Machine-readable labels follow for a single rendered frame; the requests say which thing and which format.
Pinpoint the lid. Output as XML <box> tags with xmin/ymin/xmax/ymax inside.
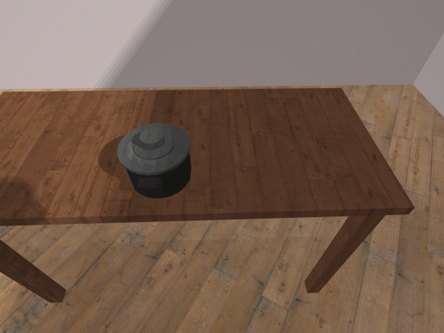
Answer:
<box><xmin>117</xmin><ymin>123</ymin><xmax>190</xmax><ymax>176</ymax></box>

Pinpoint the pot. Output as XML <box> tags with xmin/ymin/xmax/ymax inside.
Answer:
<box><xmin>127</xmin><ymin>154</ymin><xmax>191</xmax><ymax>198</ymax></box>

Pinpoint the table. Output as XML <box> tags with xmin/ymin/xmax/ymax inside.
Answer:
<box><xmin>0</xmin><ymin>88</ymin><xmax>415</xmax><ymax>303</ymax></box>

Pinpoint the knob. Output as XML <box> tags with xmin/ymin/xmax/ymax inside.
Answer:
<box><xmin>139</xmin><ymin>128</ymin><xmax>165</xmax><ymax>150</ymax></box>

